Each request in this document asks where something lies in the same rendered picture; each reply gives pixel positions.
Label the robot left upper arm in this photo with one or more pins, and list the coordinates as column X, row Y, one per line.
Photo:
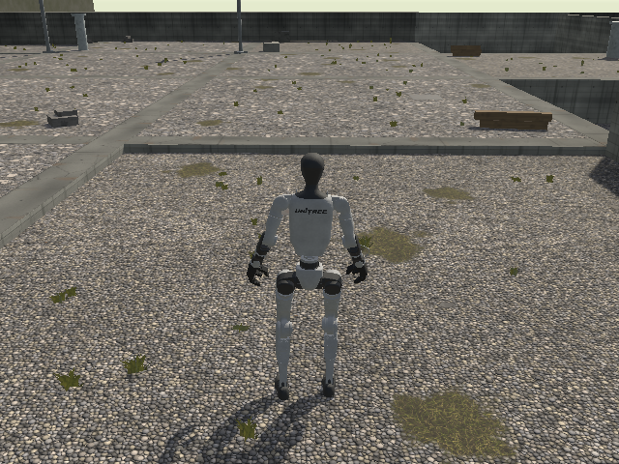
column 280, row 203

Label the robot right upper arm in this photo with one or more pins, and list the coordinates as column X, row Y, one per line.
column 341, row 205

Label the left robot forearm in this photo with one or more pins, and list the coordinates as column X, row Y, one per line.
column 259, row 253

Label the humanoid robot head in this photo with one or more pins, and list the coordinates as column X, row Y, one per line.
column 312, row 166

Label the robot right hand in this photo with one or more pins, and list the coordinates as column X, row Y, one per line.
column 363, row 272

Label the left robot foot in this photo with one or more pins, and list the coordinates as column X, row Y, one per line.
column 283, row 392

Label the right robot forearm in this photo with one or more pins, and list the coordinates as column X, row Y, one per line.
column 356, row 254

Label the robot left hand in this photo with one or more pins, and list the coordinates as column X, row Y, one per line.
column 256, row 271

